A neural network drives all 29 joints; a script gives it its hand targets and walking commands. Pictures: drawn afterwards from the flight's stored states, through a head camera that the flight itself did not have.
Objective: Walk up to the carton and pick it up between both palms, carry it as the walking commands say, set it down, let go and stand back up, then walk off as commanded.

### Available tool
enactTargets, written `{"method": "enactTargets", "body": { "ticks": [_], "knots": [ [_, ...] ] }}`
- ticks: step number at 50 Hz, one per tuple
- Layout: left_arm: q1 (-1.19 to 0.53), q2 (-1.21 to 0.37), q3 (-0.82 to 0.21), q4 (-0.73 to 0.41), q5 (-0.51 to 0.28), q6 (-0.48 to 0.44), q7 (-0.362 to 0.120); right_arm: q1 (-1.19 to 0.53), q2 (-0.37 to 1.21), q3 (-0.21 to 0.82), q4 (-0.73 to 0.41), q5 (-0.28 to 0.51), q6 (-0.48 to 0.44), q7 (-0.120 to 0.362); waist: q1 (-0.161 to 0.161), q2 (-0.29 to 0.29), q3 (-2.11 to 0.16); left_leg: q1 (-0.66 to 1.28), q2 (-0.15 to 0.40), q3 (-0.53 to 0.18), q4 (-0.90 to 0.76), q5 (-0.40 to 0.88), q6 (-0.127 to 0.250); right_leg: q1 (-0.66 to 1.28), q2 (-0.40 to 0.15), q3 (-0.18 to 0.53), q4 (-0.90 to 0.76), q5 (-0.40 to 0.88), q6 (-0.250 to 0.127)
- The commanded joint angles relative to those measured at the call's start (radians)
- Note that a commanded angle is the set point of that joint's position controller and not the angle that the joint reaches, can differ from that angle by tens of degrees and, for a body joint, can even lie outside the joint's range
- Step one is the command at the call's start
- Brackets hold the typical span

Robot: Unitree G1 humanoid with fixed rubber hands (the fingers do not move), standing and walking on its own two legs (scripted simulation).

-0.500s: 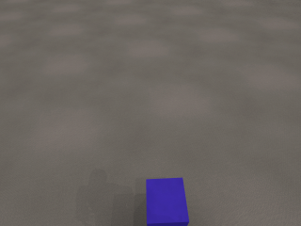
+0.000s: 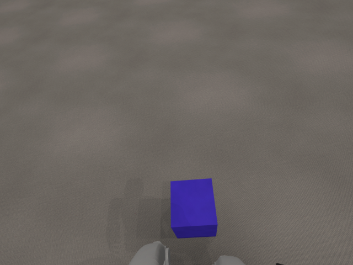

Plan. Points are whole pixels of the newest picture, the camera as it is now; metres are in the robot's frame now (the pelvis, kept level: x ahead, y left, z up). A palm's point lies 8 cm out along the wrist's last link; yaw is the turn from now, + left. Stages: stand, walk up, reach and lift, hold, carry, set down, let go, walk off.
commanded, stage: walk up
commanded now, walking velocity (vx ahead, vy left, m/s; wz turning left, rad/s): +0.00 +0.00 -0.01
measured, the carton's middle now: (193, 209) +0.42 +0.01 -0.63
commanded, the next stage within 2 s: stand in 0.54 s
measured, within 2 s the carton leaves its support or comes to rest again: neither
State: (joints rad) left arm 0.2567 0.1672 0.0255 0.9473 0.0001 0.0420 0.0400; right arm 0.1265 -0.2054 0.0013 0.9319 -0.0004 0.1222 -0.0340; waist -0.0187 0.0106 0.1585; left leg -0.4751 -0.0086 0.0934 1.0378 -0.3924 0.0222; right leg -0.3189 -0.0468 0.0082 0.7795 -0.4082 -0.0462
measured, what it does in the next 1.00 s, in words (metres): steps on the spot: left foot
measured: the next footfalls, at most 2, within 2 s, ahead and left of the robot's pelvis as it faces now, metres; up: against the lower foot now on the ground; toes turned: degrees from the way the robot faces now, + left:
left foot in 0.22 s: -0.02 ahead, +0.13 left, +0.00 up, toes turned +2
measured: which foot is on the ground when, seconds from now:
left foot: up 0.00-0.20, down 0.22-1.00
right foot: down 0.00-1.00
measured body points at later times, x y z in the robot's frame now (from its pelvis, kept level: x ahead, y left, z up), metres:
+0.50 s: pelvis -0.03 +0.03 +0.00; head -0.04 +0.03 +0.45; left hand +0.06 +0.26 -0.14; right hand +0.00 -0.21 -0.15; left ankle -0.06 +0.13 -0.72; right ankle +0.01 -0.08 -0.72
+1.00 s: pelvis -0.04 +0.03 +0.00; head -0.01 +0.02 +0.45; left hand +0.07 +0.25 -0.15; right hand +0.04 -0.21 -0.14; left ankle -0.06 +0.13 -0.72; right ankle +0.01 -0.08 -0.72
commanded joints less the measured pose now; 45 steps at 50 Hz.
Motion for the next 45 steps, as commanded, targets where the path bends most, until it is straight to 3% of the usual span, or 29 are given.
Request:
{"method": "enactTargets", "body": {
  "ticks": [1,2,3,5,6,7,9,10,11,12,13,14,17,18,22,25,27,28,30,33,36,43,44,45],
  "knots": [
    [-0.039,0.123,0.001,-0.077,0.019,-0.041,-0.001,0.022,-0.052,-0.053,-0.024,-0.022,-0.034,0.034,0.036,-0.255,-0.18,0.064,-0.002,-0.127,-0.044,0.06,-0.004,0.015,-0.119,0.239,-0.553,-0.015,-0.057],
    [-0.029,0.132,0.008,-0.075,0.023,-0.047,-0.002,0.017,-0.043,-0.048,-0.022,-0.014,-0.042,0.035,0.046,-0.279,-0.176,0.082,-0.016,-0.102,-0.141,0.033,-0.015,0.047,-0.123,0.251,-0.556,0.114,-0.065],
    [0.017,0.152,0.02,-0.065,0.023,-0.056,0.0,0.008,-0.046,-0.048,-0.028,-0.005,-0.048,0.031,0.065,-0.267,-0.204,0.073,-0.02,-0.1,-0.222,-0.015,-0.023,0.14,-0.149,0.284,-0.53,0.289,-0.073],
    [0.077,0.177,0.028,-0.038,0.022,-0.057,0.008,0.008,-0.04,-0.04,-0.005,0.002,-0.059,0.021,0.077,-0.195,-0.215,0.107,-0.007,-0.093,-0.33,-0.099,-0.023,0.192,-0.208,0.328,-0.494,0.434,-0.097],
    [0.093,0.189,0.03,-0.032,0.022,-0.053,0.007,0.012,-0.047,-0.04,-0.005,0.005,-0.065,0.017,0.084,-0.193,-0.221,0.125,-0.005,-0.092,-0.387,-0.128,-0.017,0.22,-0.219,0.341,-0.481,0.465,-0.101],
    [0.09,0.188,0.027,-0.023,0.019,-0.048,0.008,0.024,-0.042,-0.035,-0.003,0.006,-0.072,0.014,0.08,-0.201,-0.203,0.155,0.001,-0.087,-0.468,-0.132,-0.016,0.212,-0.216,0.344,-0.467,0.46,-0.1],
    [0.047,0.182,0.026,-0.023,0.008,-0.04,0.008,0.109,-0.036,-0.029,0.031,0.005,-0.091,0.01,0.032,-0.186,-0.221,0.283,0.004,-0.063,-0.65,0.036,-0.017,0.173,-0.184,0.307,-0.409,0.496,-0.076],
    [0.029,0.152,0.018,-0.029,0.006,-0.04,0.006,0.142,-0.052,-0.029,0.055,-0.002,-0.1,0.007,0.016,-0.139,-0.217,0.35,0.045,-0.09,-0.688,0.13,-0.012,0.11,-0.156,0.285,-0.383,0.45,-0.052],
    [0.012,0.119,0.007,-0.042,0.004,-0.044,0.001,0.166,-0.088,-0.037,0.074,-0.01,-0.107,0.006,0.011,-0.042,-0.22,0.392,0.118,-0.146,-0.652,0.28,0.003,0.033,-0.102,0.234,-0.343,0.376,-0.02],
    [0.004,0.101,0.004,-0.046,0.004,-0.042,-0.002,0.149,-0.115,-0.035,0.07,-0.013,-0.11,0.008,0.023,0.023,-0.202,0.392,0.19,-0.213,-0.688,0.324,0.034,-0.002,-0.028,0.148,-0.317,0.265,0.003],
    [0.001,0.086,0.003,-0.044,0.003,-0.038,-0.003,0.109,-0.122,-0.037,0.067,-0.014,-0.111,0.008,0.028,0.077,-0.157,0.364,0.236,-0.23,-0.715,0.346,0.071,-0.023,0.025,0.07,-0.297,0.204,0.017],
    [-0.003,0.087,0.006,-0.04,0.003,-0.036,-0.003,0.086,-0.132,-0.041,0.062,-0.012,-0.112,0.003,0.029,0.101,-0.156,0.353,0.258,-0.259,-0.712,0.361,0.091,-0.024,0.033,0.041,-0.286,0.196,0.023],
    [-0.006,0.097,0.018,-0.023,0.005,-0.035,-0.011,0.082,-0.101,-0.036,0.064,-0.019,-0.121,-0.001,0.038,0.059,-0.148,0.273,0.207,-0.198,-0.687,0.344,0.069,0.079,0.011,0.024,-0.28,0.312,0.021],
    [-0.02,0.1,0.02,-0.021,0.003,-0.032,-0.011,0.094,-0.091,-0.035,0.073,-0.018,-0.123,-0.003,0.032,0.078,-0.129,0.245,0.189,-0.191,-0.699,0.303,0.058,0.094,0.004,0.029,-0.28,0.342,0.016],
    [-0.011,0.08,0.002,-0.009,0.011,-0.03,-0.013,0.106,-0.077,-0.03,0.071,-0.024,-0.121,-0.004,0.038,0.072,-0.069,0.196,0.188,-0.211,-0.757,0.115,0.06,0.066,0.014,0.044,-0.303,0.215,0.019],
    [-0.005,0.07,-0.003,-0.01,0.013,-0.037,-0.013,0.121,-0.08,-0.034,0.071,-0.024,-0.123,-0.005,0.038,0.064,-0.05,0.179,0.176,-0.21,-0.756,0.064,0.061,0.072,0.007,0.049,-0.321,0.218,0.022],
    [-0.014,0.077,-0.003,-0.009,0.014,-0.043,-0.012,0.144,-0.067,-0.028,0.075,-0.025,-0.124,-0.006,0.034,0.062,-0.06,0.18,0.154,-0.193,-0.743,0.066,0.057,0.087,-0.008,0.068,-0.332,0.25,0.019],
    [-0.013,0.088,0.002,-0.012,0.011,-0.044,-0.008,0.141,-0.069,-0.032,0.064,-0.021,-0.124,-0.007,0.033,0.022,-0.059,0.186,0.152,-0.186,-0.707,0.132,0.054,0.084,-0.017,0.078,-0.325,0.331,0.013],
    [-0.003,0.093,0.001,-0.015,0.008,-0.05,-0.007,0.162,-0.059,-0.027,0.064,-0.021,-0.124,-0.008,0.03,0.01,-0.085,0.191,0.136,-0.168,-0.682,0.141,0.046,0.09,-0.037,0.103,-0.326,0.385,0.004],
    [-0.017,0.102,0.005,-0.023,0.003,-0.046,-0.008,0.171,-0.058,-0.023,0.065,-0.017,-0.121,-0.006,0.017,0.029,-0.099,0.218,0.133,-0.172,-0.681,0.123,0.049,0.073,-0.037,0.108,-0.335,0.365,0.002],
    [-0.013,0.103,0.006,-0.03,0.003,-0.045,-0.008,0.181,-0.062,-0.025,0.066,-0.018,-0.115,-0.005,0.018,0.01,-0.104,0.21,0.135,-0.181,-0.677,0.089,0.05,0.064,-0.035,0.111,-0.343,0.308,-0.001],
    [-0.001,0.115,0.011,-0.03,-0.001,-0.047,-0.006,0.174,-0.064,-0.025,0.061,-0.016,-0.114,-0.007,0.017,0.008,-0.13,0.227,0.131,-0.174,-0.648,0.145,0.051,0.077,-0.04,0.107,-0.331,0.383,-0.003],
    [-0.352,0.221,0.087,-0.381,-0.025,-0.006,-0.033,-0.176,-0.203,0.026,-0.29,0.078,-0.086,-0.011,0.044,0.003,-0.212,-0.171,0.075,-0.148,-0.433,-0.133,0.036,-0.051,0.017,0.068,-0.156,-0.036,0.019],
    [-0.576,0.221,0.052,-0.464,-0.049,0.039,-0.038,-0.527,-0.172,0.043,-0.641,0.098,-0.033,-0.01,0.025,0.006,-0.21,-0.164,0.071,-0.16,-0.424,-0.181,0.026,-0.022,0.011,0.054,-0.156,-0.095,0.004]
  ]
}}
